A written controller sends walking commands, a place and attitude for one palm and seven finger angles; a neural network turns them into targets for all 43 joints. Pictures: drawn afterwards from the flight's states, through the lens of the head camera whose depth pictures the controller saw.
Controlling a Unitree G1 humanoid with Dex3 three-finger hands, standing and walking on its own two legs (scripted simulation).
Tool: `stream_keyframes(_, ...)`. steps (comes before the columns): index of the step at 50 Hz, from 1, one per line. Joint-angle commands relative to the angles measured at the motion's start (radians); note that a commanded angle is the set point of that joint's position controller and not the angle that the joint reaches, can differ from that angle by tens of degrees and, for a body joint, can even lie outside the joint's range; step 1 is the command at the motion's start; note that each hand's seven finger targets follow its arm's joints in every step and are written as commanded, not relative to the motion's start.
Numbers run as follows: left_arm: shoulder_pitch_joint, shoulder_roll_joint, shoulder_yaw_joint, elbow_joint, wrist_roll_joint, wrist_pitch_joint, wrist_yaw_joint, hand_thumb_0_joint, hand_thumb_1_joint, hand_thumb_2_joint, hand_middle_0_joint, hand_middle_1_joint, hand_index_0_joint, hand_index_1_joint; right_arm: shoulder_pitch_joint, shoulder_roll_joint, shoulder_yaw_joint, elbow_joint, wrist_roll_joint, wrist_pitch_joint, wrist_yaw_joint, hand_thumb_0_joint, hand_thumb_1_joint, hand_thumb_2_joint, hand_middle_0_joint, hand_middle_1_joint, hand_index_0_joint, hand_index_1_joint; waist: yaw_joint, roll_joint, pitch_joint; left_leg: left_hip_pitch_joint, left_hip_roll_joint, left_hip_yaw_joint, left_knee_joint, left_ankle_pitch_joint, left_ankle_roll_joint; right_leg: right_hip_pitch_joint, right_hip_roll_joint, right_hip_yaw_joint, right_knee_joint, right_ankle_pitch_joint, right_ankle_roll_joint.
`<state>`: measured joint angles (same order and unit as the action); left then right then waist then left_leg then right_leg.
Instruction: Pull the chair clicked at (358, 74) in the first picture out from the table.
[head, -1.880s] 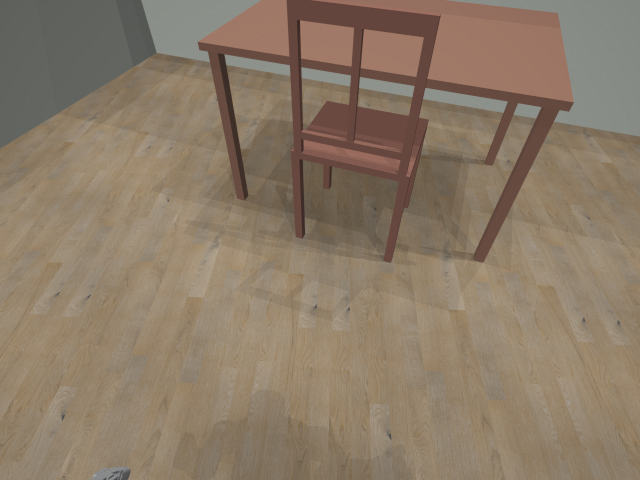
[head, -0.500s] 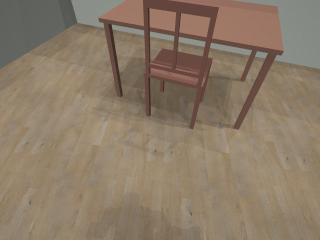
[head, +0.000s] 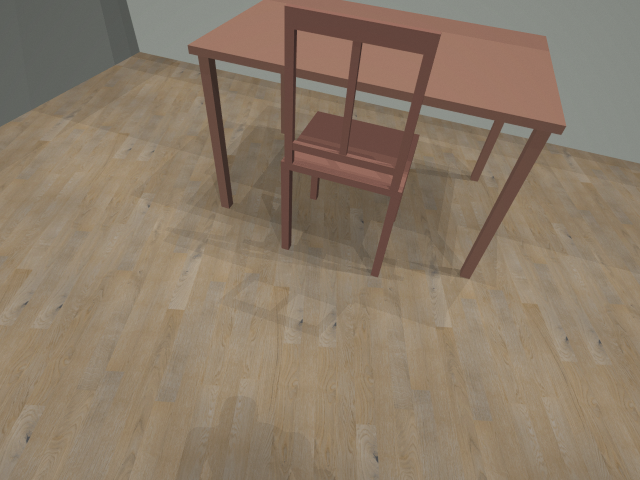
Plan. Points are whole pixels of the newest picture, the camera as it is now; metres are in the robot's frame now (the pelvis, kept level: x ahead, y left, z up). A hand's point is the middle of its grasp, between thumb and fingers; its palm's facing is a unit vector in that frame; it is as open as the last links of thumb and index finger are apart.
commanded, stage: walk to a spot facing it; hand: left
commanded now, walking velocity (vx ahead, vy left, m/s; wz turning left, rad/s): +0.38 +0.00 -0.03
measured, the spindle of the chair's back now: (349, 103) +1.11 -0.03 -0.06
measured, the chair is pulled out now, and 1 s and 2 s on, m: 0.00 0.00 0.00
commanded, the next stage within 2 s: turn to face it in 0.52 s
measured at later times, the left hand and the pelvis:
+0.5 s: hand (235, 412) +0.26 +0.14 -0.17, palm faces +0.04 -0.98 -0.20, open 7.2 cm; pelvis +0.19 -0.04 +0.00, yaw +3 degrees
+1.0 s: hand (238, 347) +0.37 +0.16 -0.17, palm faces +0.02 -0.98 -0.18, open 7.3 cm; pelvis +0.36 -0.01 +0.01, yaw -2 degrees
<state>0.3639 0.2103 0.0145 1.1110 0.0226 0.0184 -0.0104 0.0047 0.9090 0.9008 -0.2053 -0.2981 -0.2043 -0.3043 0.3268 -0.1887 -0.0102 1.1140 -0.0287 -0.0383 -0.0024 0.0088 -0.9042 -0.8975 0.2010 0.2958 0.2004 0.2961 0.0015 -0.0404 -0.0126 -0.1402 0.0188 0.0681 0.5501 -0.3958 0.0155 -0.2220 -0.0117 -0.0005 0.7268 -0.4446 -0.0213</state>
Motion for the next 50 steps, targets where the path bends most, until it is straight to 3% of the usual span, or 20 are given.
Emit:
stream_keyframes(1, -0.235, 0.089, 0.032, -0.167, -0.001, -0.068, -0.004, 0.0, 0.9, 0.9, -0.2, -0.3, -0.2, -0.3, 0.249, -0.15, -0.035, 0.024, 0.009, -0.038, -0.031, 0.0, -0.9, -0.9, 0.2, 0.3, 0.2, 0.3, -0.088, 0.101, 0.18, 0.255, 0.377, -0.421, -0.308, 0.482, 0.232, -0.573, -0.083, 0.013, 0.367, -0.03, 0.0)
stream_keyframes(5, -0.219, 0.021, 0.03, -0.158, -0.002, -0.048, -0.022, 0.0, 0.9, 0.9, -0.2, -0.3, -0.2, -0.3, 0.204, -0.104, -0.034, 0.028, 0.011, -0.055, -0.037, 0.0, -0.9, -0.9, 0.2, 0.3, 0.2, 0.3, -0.04, 0.174, 0.167, 0.16, 0.259, -0.185, -0.362, 0.43, 0.164, -0.464, -0.104, -0.055, 0.247, 0.121, 0.021)
stream_keyframes(10, -0.271, -0.006, 0.033, -0.176, -0.007, -0.048, -0.027, 0.0, 0.9, 0.9, -0.2, -0.3, -0.2, -0.3, 0.214, -0.103, -0.04, 0.059, 0.005, -0.051, -0.035, 0.0, -0.9, -0.9, 0.2, 0.3, 0.2, 0.3, -0.033, 0.185, 0.167, 0.094, 0.234, -0.077, -0.348, 0.514, 0.131, -0.258, -0.056, -0.139, -0.036, 0.221, -0.003)
stream_keyframes(12, -0.178, 0.018, 0.046, -0.153, -0.005, -0.052, -0.023, 0.0, 0.9, 0.9, -0.2, -0.3, -0.2, -0.3, 0.183, -0.119, -0.048, 0.06, 0.008, -0.047, -0.035, 0.0, -0.9, -0.9, 0.2, 0.3, 0.2, 0.3, 0.021, 0.165, 0.12, 0.072, 0.239, -0.046, -0.237, 0.662, 0.117, -0.104, -0.027, -0.148, -0.075, 0.23, -0.029)
stream_keyframes(14, 0.061, 0.083, 0.068, -0.079, 0.007, -0.073, -0.013, 0.0, 0.9, 0.9, -0.2, -0.3, -0.2, -0.3, 0.19, -0.108, -0.047, 0.059, 0.016, -0.044, -0.027, 0.0, -0.9, -0.9, 0.2, 0.3, 0.2, 0.3, 0.122, 0.084, -0.01, -0.058, 0.163, 0.004, 0.109, 0.674, 0.061, 0.259, -0.012, -0.143, -0.167, 0.274, -0.052)
stream_keyframes(15, 0.203, 0.191, 0.097, -0.045, 0.015, -0.088, 0.004, 0.0, 0.9, 0.9, -0.2, -0.3, -0.2, -0.3, 0.212, -0.056, -0.038, 0.037, 0.028, -0.047, -0.013, 0.0, -0.9, -0.9, 0.2, 0.3, 0.2, 0.3, 0.169, -0.115, -0.131, -0.277, 0.082, 0.045, 0.442, 0.335, 0.027, 0.469, -0.265, 0.156, -0.255, 0.14, -0.128)
stream_keyframes(16, 0.247, 0.271, 0.111, -0.037, -0.003, -0.087, 0.016, 0.0, 0.9, 0.9, -0.2, -0.3, -0.2, -0.3, 0.206, -0.017, -0.035, -0.012, 0.033, -0.044, -0.013, 0.0, -0.9, -0.9, 0.2, 0.3, 0.2, 0.3, 0.139, -0.21, -0.191, -0.443, -0.005, -0.009, 0.779, -0.148, 0.016, 0.484, -0.517, 0.581, -0.444, 0.098, -0.223)
stream_keyframes(17, 0.152, 0.252, 0.107, -0.051, -0.013, -0.076, 0.018, 0.0, 0.9, 0.9, -0.2, -0.3, -0.2, -0.3, 0.107, -0.026, -0.046, -0.024, 0.033, -0.037, -0.011, 0.0, -0.9, -0.9, 0.2, 0.3, 0.2, 0.3, 0.137, -0.091, -0.096, -0.48, 0.063, -0.07, 0.857, -0.121, 0.034, 0.332, -0.495, 0.525, -0.498, -0.109, -0.235)
stream_keyframes(19, -0.022, 0.14, 0.073, -0.09, -0.002, -0.078, 0.026, 0.0, 0.9, 0.9, -0.2, -0.3, -0.2, -0.3, 0.048, -0.006, -0.049, -0.045, 0.013, -0.021, -0.001, 0.0, -0.9, -0.9, 0.2, 0.3, 0.2, 0.3, 0.053, -0.068, 0.083, -0.489, 0.14, -0.089, 0.817, -0.001, 0.028, 0.025, -0.428, 0.332, -0.524, -0.145, -0.169)
stream_keyframes(21, -0.105, 0.081, 0.054, -0.105, 0.01, -0.082, 0.033, 0.0, 0.9, 0.9, -0.2, -0.3, -0.2, -0.3, 0.116, 0.022, -0.048, -0.027, 0.004, 0.005, 0.003, 0.0, -0.9, -0.9, 0.2, 0.3, 0.2, 0.3, -0.023, -0.041, 0.087, -0.373, 0.157, -0.077, 0.693, 0.012, 0.006, -0.129, -0.376, 0.146, -0.537, -0.042, -0.129)
stream_keyframes(23, -0.129, 0.086, 0.052, -0.109, 0.012, -0.083, 0.03, 0.0, 0.9, 0.9, -0.2, -0.3, -0.2, -0.3, 0.136, 0.039, -0.048, -0.037, 0.005, 0.024, 0.011, 0.0, -0.9, -0.9, 0.2, 0.3, 0.2, 0.3, -0.057, -0.08, 0.095, -0.302, 0.153, -0.037, 0.534, 0.045, -0.014, -0.217, -0.333, 0.007, -0.546, 0.021, -0.104)
stream_keyframes(29, -0.097, 0.125, 0.063, -0.094, 0.01, -0.078, 0.02, 0.0, 0.9, 0.9, -0.2, -0.3, -0.2, -0.3, 0.033, 0.012, -0.052, -0.107, 0.008, 0.005, 0.032, 0.0, -0.9, -0.9, 0.2, 0.3, 0.2, 0.3, -0.043, -0.069, 0.114, -0.182, 0.094, 0.068, 0.185, 0.139, -0.017, -0.161, -0.294, -0.084, -0.486, 0.0, -0.083)
stream_keyframes(31, -0.082, 0.111, 0.06, -0.096, 0.006, -0.064, 0.018, 0.0, 0.9, 0.9, -0.2, -0.3, -0.2, -0.3, 0.085, -0.025, -0.058, -0.093, 0.006, -0.002, 0.029, 0.0, -0.9, -0.9, 0.2, 0.3, 0.2, 0.3, -0.07, 0.047, 0.111, -0.001, 0.058, 0.101, 0.062, 0.157, -0.021, -0.226, -0.245, -0.134, -0.358, -0.021, -0.055)
stream_keyframes(32, -0.054, 0.067, 0.049, -0.103, 0.001, -0.056, 0.014, 0.0, 0.9, 0.9, -0.2, -0.3, -0.2, -0.3, 0.156, -0.087, -0.068, -0.079, 0.0, -0.009, 0.019, 0.0, -0.9, -0.9, 0.2, 0.3, 0.2, 0.3, -0.095, 0.215, 0.1, 0.076, 0.123, -0.041, -0.072, 0.069, 0.003, -0.277, -0.158, -0.177, -0.145, 0.005, -0.025)
stream_keyframes(33, -0.046, 0.005, 0.039, -0.132, -0.01, -0.052, 0.008, 0.0, 0.9, 0.9, -0.2, -0.3, -0.2, -0.3, 0.244, -0.192, -0.089, -0.071, -0.011, -0.017, 0.004, 0.0, -0.9, -0.9, 0.2, 0.3, 0.2, 0.3, -0.114, 0.459, 0.076, 0.126, 0.368, -0.397, -0.288, 0.06, 0.098, -0.399, -0.022, -0.236, 0.173, -0.143, 0.032)
stream_keyframes(34, -0.086, 0.032, 0.037, -0.158, 0.0, -0.056, 0.014, 0.0, 0.9, 0.9, -0.2, -0.3, -0.2, -0.3, 0.241, -0.206, -0.081, -0.069, -0.009, -0.013, -0.009, 0.0, -0.9, -0.9, 0.2, 0.3, 0.2, 0.3, -0.115, 0.359, 0.051, 0.11, 0.437, -0.495, -0.338, 0.111, 0.155, -0.425, -0.025, -0.107, 0.372, -0.178, 0.016)
stream_keyframes(37, -0.059, 0.028, 0.039, -0.105, 0.0, -0.055, 0.01, 0.0, 0.9, 0.9, -0.2, -0.3, -0.2, -0.3, 0.055, -0.108, -0.04, -0.107, 0.001, -0.032, -0.026, 0.0, -0.9, -0.9, 0.2, 0.3, 0.2, 0.3, -0.038, 0.172, 0.05, 0.02, 0.378, -0.207, -0.278, 0.501, 0.135, -0.398, -0.104, -0.01, 0.492, 0.028, 0.024)
stream_keyframes(40, 0.005, -0.008, 0.035, -0.08, -0.005, -0.025, 0.015, 0.0, 0.9, 0.9, -0.2, -0.3, -0.2, -0.3, -0.015, -0.093, -0.037, -0.109, 0.006, -0.038, -0.035, 0.0, -0.9, -0.9, 0.2, 0.3, 0.2, 0.3, 0.002, 0.15, -0.016, 0.042, 0.327, 0.007, -0.235, 0.777, 0.124, -0.283, -0.093, -0.031, 0.343, 0.061, 0.047)
stream_keyframes(46, -0.062, -0.018, 0.045, -0.126, 0.001, -0.006, 0.009, 0.0, 0.9, 0.9, -0.2, -0.3, -0.2, -0.3, -0.041, -0.121, -0.058, -0.1, 0.005, -0.002, -0.031, 0.0, -0.9, -0.9, 0.2, 0.3, 0.2, 0.3, -0.019, 0.189, 0.04, 0.007, 0.331, 0.094, -0.198, 0.64, 0.115, -0.186, -0.06, -0.099, 0.051, 0.115, 0.044)
stream_keyframes(50, 0.005, 0.003, 0.057, -0.124, 0.006, -0.013, 0.008, 0.0, 0.9, 0.9, -0.2, -0.3, -0.2, -0.3, -0.086, -0.135, -0.07, -0.109, 0.008, 0.02, -0.028, 0.0, -0.9, -0.9, 0.2, 0.3, 0.2, 0.3, 0.026, 0.157, 0.037, -0.033, 0.305, 0.138, -0.046, 0.442, 0.052, -0.035, -0.034, -0.135, -0.166, 0.274, 0.034)
